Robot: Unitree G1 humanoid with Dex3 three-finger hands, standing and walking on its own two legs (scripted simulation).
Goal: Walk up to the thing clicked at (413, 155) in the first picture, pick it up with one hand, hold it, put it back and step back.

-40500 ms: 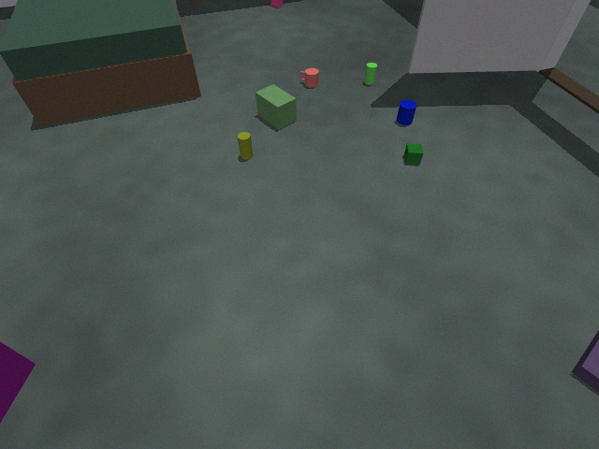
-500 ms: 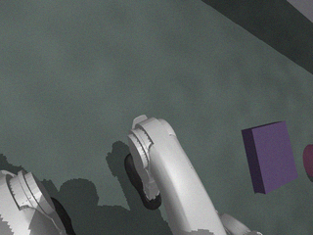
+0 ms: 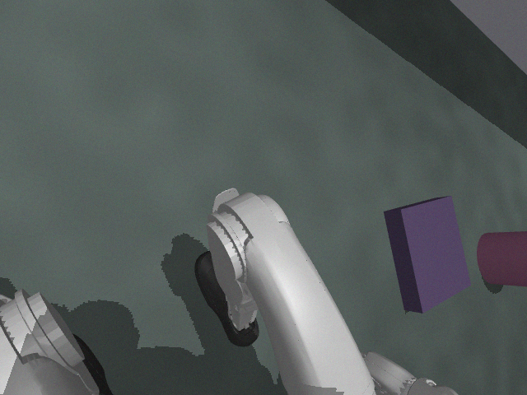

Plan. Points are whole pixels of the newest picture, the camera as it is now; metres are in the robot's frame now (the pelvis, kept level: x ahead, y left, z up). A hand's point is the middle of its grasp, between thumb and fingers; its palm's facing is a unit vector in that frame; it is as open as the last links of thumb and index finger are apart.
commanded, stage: rest palm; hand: left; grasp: from above
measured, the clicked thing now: out of the picture +0.45 +0.34 -0.27
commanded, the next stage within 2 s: close in 0.06 s
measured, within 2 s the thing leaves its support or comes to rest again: leaves its support in 1.84 s
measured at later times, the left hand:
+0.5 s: hand out of the picture +0.44 +0.33 -0.24, palm faces -0.30 -0.32 -0.90, open 11.6 cm
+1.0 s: hand out of the picture +0.44 +0.33 -0.24, palm faces -0.30 -0.31 -0.90, open 10.3 cm
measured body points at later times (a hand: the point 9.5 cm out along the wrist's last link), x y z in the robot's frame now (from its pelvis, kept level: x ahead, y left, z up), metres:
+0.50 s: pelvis +0.00 +0.00 +0.00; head +0.28 +0.12 +0.33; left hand +0.46 +0.35 -0.19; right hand +0.02 -0.24 -0.04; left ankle +0.07 +0.13 -0.28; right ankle +0.12 -0.13 -0.28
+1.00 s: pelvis -0.01 +0.00 +0.01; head +0.28 +0.12 +0.33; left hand +0.46 +0.34 -0.19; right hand +0.01 -0.24 -0.03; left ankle +0.07 +0.13 -0.28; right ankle +0.12 -0.13 -0.28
